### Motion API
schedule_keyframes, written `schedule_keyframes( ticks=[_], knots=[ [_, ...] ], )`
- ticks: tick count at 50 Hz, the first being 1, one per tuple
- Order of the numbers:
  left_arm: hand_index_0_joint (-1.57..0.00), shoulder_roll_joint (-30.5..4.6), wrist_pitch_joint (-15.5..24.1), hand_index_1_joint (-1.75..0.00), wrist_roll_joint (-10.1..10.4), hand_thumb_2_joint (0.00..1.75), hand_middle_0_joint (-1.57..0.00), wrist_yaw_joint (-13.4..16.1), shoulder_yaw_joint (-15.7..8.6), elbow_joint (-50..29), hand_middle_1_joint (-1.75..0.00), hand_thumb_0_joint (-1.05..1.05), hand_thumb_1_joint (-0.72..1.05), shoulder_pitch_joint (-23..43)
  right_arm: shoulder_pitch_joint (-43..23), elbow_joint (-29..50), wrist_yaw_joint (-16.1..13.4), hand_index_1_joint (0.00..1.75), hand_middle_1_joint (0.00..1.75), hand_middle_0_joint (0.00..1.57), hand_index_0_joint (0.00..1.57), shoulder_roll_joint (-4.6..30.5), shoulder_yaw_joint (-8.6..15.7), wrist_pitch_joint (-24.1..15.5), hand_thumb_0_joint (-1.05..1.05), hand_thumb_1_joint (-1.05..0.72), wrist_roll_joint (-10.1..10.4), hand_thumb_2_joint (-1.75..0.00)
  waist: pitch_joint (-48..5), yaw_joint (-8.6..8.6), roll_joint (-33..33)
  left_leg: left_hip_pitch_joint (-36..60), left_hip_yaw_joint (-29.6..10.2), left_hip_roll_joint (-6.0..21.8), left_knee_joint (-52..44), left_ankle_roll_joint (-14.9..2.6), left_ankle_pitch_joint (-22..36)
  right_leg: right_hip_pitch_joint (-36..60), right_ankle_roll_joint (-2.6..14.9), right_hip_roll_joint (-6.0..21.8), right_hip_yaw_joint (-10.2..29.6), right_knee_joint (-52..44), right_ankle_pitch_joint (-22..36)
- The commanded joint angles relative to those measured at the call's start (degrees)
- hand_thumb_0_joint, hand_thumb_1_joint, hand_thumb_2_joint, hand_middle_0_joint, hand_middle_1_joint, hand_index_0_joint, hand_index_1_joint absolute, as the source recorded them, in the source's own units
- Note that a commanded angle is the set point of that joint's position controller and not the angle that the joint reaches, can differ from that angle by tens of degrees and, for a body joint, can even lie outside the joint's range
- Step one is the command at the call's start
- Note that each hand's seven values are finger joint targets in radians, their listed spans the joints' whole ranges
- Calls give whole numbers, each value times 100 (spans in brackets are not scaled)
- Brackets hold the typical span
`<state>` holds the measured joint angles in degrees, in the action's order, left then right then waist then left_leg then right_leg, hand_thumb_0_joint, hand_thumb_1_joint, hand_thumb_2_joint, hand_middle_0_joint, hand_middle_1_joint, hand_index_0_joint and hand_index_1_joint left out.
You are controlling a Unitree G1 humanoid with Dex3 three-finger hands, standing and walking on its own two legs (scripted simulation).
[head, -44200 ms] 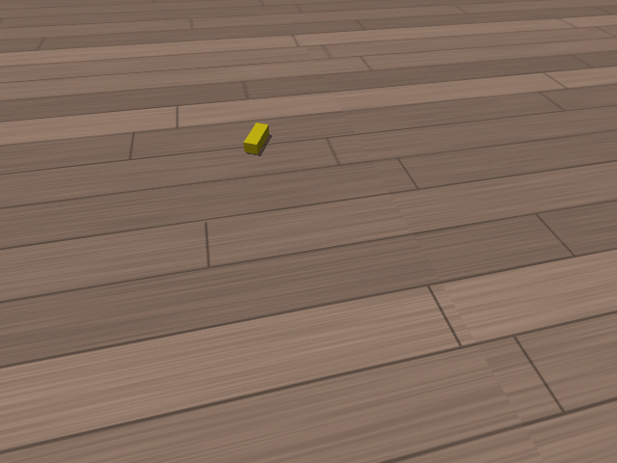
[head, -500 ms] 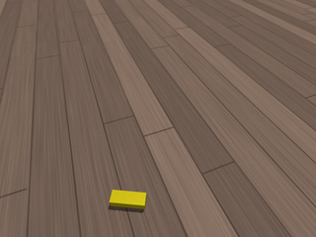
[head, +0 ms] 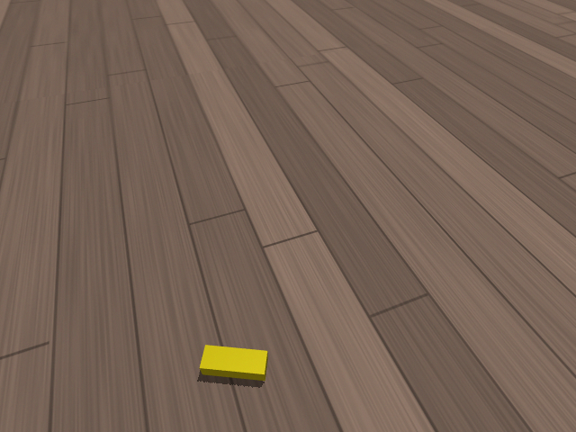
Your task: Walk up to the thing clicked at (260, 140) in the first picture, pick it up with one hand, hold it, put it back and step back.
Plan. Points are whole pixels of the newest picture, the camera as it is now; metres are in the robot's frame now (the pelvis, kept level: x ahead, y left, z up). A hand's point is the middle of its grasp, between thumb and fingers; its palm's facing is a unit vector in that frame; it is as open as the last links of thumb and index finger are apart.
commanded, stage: rise first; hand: left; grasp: from above
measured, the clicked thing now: (235, 362) +0.51 +0.17 -0.75
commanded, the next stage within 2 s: none
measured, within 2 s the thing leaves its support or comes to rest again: neither
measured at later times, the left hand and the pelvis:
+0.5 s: hand out of the picture +0.13 +0.25 -0.20, palm faces -0.11 -0.92 -0.38, open 13.3 cm; pelvis -0.01 +0.02 -0.05, yaw +0 degrees
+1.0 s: hand out of the picture +0.13 +0.26 -0.27, palm faces -0.30 -0.81 -0.50, open 14.2 cm; pelvis -0.03 +0.02 -0.12, yaw +0 degrees
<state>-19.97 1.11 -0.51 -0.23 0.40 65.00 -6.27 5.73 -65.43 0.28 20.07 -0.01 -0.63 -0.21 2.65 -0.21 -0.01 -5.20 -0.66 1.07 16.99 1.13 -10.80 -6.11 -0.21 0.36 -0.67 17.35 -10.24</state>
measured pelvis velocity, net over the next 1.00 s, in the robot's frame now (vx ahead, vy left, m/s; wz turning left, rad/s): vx -0.03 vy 0.02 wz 0.00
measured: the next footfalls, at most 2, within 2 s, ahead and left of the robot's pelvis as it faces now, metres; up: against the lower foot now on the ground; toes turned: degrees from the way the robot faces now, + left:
none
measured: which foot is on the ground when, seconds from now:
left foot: down 0.00-1.00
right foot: down 0.00-1.00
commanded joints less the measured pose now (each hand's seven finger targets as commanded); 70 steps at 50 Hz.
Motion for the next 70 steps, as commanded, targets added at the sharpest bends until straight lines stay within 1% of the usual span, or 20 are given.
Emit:
schedule_keyframes(
  ticks=[1,2,3,5,6,7,9,12,16,22,27,34,40,43,48,55,58,60,63,70],
  knots=[
    [-18,-601,538,-54,235,91,-20,179,-418,-1850,-54,0,68,2705,324,1578,-238,30,30,20,20,406,18,-383,0,-89,342,-90,-400,-475,-10,-711,278,-164,439,-197,220,-829,21,41,-22,272,479],
    [-13,-1096,278,-62,115,95,-16,219,-787,-700,-62,0,60,1628,473,1480,-273,30,30,20,20,565,90,-320,0,-88,316,-90,-228,-358,-254,-981,270,-212,573,-217,126,-926,39,-2,-91,336,277],
    [-15,-1057,190,-70,64,90,-15,120,-832,-497,-70,0,52,1198,506,1686,-258,30,30,20,20,574,183,-264,0,-86,314,-89,-245,-193,-247,-1131,299,-172,754,-202,159,-977,56,-18,-116,504,218],
    [-12,-1340,237,-85,-162,94,-12,10,-980,-1033,-86,0,36,1757,675,1894,-316,30,30,20,20,570,360,-325,0,-91,226,-90,-1182,-192,-156,-1066,257,-174,1083,-203,478,-999,49,8,-32,894,622],
    [-11,-1313,186,-92,-283,92,-9,-66,-1046,-867,-94,0,28,1464,701,2060,-300,30,30,20,20,574,413,-362,0,-90,179,-90,-1369,-176,33,-1158,226,-207,1283,-170,695,-1020,71,-1,-52,1126,816],
    [-10,-1137,76,-98,-462,94,-7,-124,-1059,-408,-101,0,20,756,863,2088,-258,30,30,20,20,550,476,-369,0,-94,128,-91,-1391,-78,-101,-1450,180,-215,1509,-164,790,-1103,81,-10,-71,1338,883],
    [-6,-1332,-25,-103,-622,97,-4,-109,-1346,-1158,-106,0,4,484,870,2448,-219,30,30,20,20,513,566,-366,0,-94,119,-91,-2171,268,359,-1314,217,-276,1667,-105,1126,-840,131,-17,-39,1561,1077],
    [-8,-752,-510,-104,-741,97,-6,-1,-950,-1402,-107,0,-20,269,680,2870,-206,30,30,20,20,417,503,-330,0,-92,183,-90,-1607,137,287,-1574,155,-253,1586,-70,932,-1166,138,-63,-106,1476,770],
    [-8,-682,-992,-106,-781,97,-8,123,-922,-1882,-106,0,-51,355,511,3275,-143,30,30,20,20,349,489,-384,0,-90,200,-90,-1247,46,7,-2175,130,-172,1902,-100,155,-1754,126,-113,-170,1726,-83],
    [-8,-766,-932,-107,-989,97,-8,156,-1002,-3211,-107,0,-56,613,727,3584,-132,30,30,20,20,299,556,-645,0,-90,145,-90,-1876,-51,183,-2616,68,-106,2778,-95,14,-2642,116,-125,-163,2721,-239],
    [-7,-736,-955,-106,-1199,101,-8,239,-1038,-3993,-105,0,-61,-286,722,3801,-200,30,30,20,20,241,571,-802,0,-91,111,-90,-2259,-37,505,-2799,-18,-48,3223,-51,235,-3055,146,-109,-143,3291,-150],
    [-8,-588,-1440,-105,-1314,96,-8,258,-863,-4821,-105,0,-56,-870,693,4021,-258,30,30,20,20,216,533,-856,0,-92,97,-90,-2285,-172,397,-3166,-88,-21,3675,-106,423,-3336,125,-101,-149,3567,-22],
    [-9,-513,-1582,-104,-1427,95,-9,295,-827,-5091,-105,0,-56,-1159,610,4265,-322,30,30,20,20,140,483,-1002,0,-92,71,-90,-2188,-161,372,-3700,-124,-46,3937,-135,-169,-3752,144,-93,-163,3833,-452],
    [-10,-600,-1516,-105,-1538,96,-10,312,-752,-5207,-105,0,-58,-782,632,4284,-340,30,30,20,20,147,461,-1079,0,-93,66,-91,-2247,-299,400,-3879,-123,-44,4166,-131,-226,-4013,141,-95,-154,4068,-491],
    [-8,-714,-1020,-106,-2093,98,-8,352,-628,-4376,-105,0,-60,150,493,4132,-291,30,30,20,20,235,458,-1240,0,-91,15,-90,-2275,-421,449,-4820,-255,-12,5031,-108,-532,-5343,166,-102,-167,5149,-866],
    [-9,-960,-274,-107,-2930,100,-10,570,-497,-3991,-106,0,-61,1062,425,3887,-102,30,30,20,20,490,569,-1341,0,-93,57,-91,-3600,-309,780,-5524,-335,-82,6193,-45,-485,-6673,206,-73,-149,6558,-869],
    [-9,-1456,-194,-108,-3304,101,-10,693,-803,-3737,-107,0,-61,1695,466,3686,-72,30,30,20,20,552,633,-1281,0,-94,106,-91,-4008,-220,781,-5900,-267,-123,6646,-89,-383,-6930,216,-75,-113,6911,-752],
    [-8,-1425,-182,-109,-3562,101,-9,753,-685,-3438,-109,0,-61,2103,501,3565,-44,30,30,20,20,544,643,-1230,0,-94,110,-91,-4064,-298,613,-6425,-201,-169,6949,-137,-556,-7054,211,-78,-99,7065,-776],
    [-8,-1850,-111,-110,-3880,100,-8,781,-877,-3073,-110,0,-59,2830,596,3408,26,30,30,20,20,557,689,-1143,0,-93,114,-91,-4367,-225,383,-7093,-32,-225,7447,-233,-750,-7084,184,-94,-40,7206,-824],
    [-11,-2474,573,-107,-4626,100,-11,686,-710,-2188,-106,0,-58,4996,836,3045,129,30,30,20,20,548,741,-1026,0,-94,7,-91,-4789,-461,86,-8496,134,-249,8436,-292,-1794,-7456,125,-97,38,7717,-1724]
  ],
)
